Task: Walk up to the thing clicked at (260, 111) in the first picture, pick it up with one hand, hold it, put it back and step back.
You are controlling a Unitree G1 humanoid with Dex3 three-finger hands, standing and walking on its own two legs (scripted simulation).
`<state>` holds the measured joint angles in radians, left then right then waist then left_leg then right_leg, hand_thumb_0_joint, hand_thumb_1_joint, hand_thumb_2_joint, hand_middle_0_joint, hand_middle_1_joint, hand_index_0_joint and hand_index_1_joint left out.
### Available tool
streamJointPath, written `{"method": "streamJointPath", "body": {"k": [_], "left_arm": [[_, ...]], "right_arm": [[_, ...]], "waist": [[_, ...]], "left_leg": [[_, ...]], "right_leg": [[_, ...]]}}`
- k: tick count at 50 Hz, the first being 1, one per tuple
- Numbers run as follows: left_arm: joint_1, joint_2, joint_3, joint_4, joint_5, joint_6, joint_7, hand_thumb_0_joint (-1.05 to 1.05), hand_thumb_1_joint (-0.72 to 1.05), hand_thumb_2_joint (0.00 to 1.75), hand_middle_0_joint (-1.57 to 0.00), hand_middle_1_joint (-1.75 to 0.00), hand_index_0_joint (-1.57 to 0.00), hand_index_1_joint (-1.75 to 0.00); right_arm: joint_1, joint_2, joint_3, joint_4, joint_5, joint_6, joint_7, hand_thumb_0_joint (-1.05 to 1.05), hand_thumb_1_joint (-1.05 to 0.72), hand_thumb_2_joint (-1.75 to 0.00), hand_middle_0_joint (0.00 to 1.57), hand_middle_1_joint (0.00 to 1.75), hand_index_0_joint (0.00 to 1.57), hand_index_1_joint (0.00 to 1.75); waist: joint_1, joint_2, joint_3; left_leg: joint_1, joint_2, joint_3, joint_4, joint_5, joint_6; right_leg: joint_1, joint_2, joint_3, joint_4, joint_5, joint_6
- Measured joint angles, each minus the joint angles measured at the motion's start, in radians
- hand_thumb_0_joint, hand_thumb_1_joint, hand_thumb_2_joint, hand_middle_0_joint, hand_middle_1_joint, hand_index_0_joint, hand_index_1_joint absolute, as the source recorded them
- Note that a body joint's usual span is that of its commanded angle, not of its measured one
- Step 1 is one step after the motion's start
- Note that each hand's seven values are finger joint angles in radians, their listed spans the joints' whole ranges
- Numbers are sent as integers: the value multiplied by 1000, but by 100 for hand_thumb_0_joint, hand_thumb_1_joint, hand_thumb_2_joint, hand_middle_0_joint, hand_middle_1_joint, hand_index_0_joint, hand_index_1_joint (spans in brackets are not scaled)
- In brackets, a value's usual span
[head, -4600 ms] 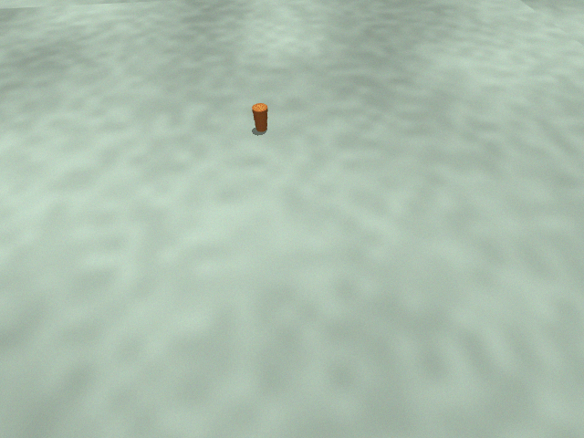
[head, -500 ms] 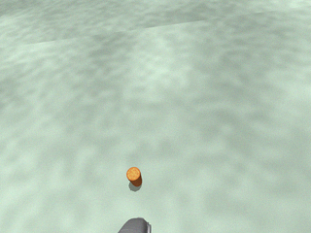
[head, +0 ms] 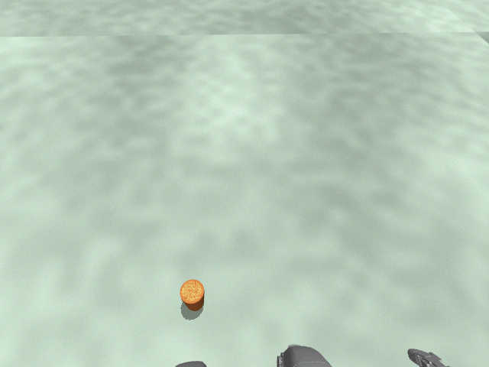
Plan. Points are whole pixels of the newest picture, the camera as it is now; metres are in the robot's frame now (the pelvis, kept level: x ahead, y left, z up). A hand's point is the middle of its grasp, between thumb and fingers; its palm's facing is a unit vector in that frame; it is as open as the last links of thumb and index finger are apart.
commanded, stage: walk up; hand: left
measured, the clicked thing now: (193, 297) +0.43 +0.17 -0.69
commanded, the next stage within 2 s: stand in 1.82 s
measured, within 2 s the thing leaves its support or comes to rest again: neither
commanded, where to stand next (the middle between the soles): +0.09 -0.02 m, yaw -1 degrees
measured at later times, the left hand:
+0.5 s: hand out of the picture +0.13 +0.22 -0.14, palm faces -0.07 -0.94 -0.33, open 7.4 cm
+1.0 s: hand out of the picture +0.14 +0.24 -0.14, palm faces -0.04 -0.94 -0.34, open 7.4 cm
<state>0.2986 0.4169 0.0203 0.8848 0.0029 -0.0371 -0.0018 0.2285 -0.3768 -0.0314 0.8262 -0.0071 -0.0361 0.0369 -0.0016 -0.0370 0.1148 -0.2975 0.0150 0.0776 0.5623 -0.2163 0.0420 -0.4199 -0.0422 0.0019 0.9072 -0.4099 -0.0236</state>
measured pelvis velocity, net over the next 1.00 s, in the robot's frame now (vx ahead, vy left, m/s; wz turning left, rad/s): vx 0.05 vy -0.01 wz -0.04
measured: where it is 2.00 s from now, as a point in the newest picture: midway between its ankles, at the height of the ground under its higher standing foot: outside the picture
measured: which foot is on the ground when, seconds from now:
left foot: down 0.00-1.00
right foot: up 0.00-0.10, down 0.12-1.00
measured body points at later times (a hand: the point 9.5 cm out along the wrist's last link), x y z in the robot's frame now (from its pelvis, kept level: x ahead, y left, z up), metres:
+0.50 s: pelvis +0.02 -0.02 +0.01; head +0.03 -0.02 +0.46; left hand +0.13 +0.27 -0.12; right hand +0.07 -0.32 -0.13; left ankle +0.06 +0.10 -0.73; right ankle +0.05 -0.13 -0.73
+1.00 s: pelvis +0.05 -0.01 +0.02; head +0.06 -0.01 +0.47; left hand +0.14 +0.29 -0.11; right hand +0.14 -0.31 -0.11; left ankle +0.06 +0.10 -0.73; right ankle +0.05 -0.13 -0.73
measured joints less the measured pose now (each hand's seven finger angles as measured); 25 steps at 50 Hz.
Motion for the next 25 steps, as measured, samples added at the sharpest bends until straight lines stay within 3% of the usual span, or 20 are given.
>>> {"method": "streamJointPath", "body": {"k": [5,7,9,11,16,25], "left_arm": [[-17,-10,10,34,6,9,3,0,90,89,-21,-30,-20,-30],[-30,-19,14,53,10,8,8,0,90,89,-21,-30,-20,-30],[-41,-34,10,68,17,7,8,0,90,89,-21,-30,-20,-30],[-53,-35,1,77,17,10,3,0,90,89,-21,-30,-20,-30],[-102,-59,-18,103,11,16,-6,0,90,89,-21,-30,-20,-30],[-174,-75,-23,154,2,14,-14,0,90,89,-21,-30,-21,-30]], "right_arm": [[-7,-12,7,14,-2,15,-11,1,-90,-90,20,30,20,30],[-18,-17,10,29,4,26,-14,1,-90,-90,20,30,20,30],[-31,-14,12,53,11,40,-18,1,-90,-90,20,30,20,30],[-37,2,18,76,13,45,-19,1,-90,-90,20,30,20,30],[-51,10,29,139,12,36,-9,1,-90,-90,20,30,20,30],[-48,11,42,247,-1,23,-7,1,-90,-90,20,30,20,30]], "waist": [[-5,20,2],[-1,47,7],[-2,82,5],[4,69,-8],[-1,74,-23],[-10,38,-67]], "left_leg": [[-17,4,21,65,-44,-7],[-32,24,19,117,-74,-18],[-34,42,-1,135,-91,-28],[-28,16,-7,128,-157,-27],[14,9,-5,25,-27,-28],[73,11,-9,-96,13,-40]], "right_leg": [[55,1,-14,-184,68,5],[91,22,-22,-245,137,8],[103,43,-36,-253,141,10],[95,31,-25,-247,134,5],[118,29,-22,-295,156,11],[181,38,-24,-427,206,10]]}}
